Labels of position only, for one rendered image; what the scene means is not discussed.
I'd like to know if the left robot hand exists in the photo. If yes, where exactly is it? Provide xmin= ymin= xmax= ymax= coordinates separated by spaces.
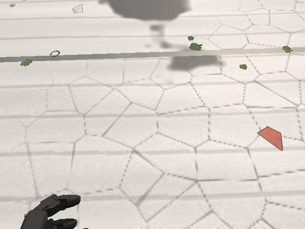
xmin=20 ymin=194 xmax=89 ymax=229

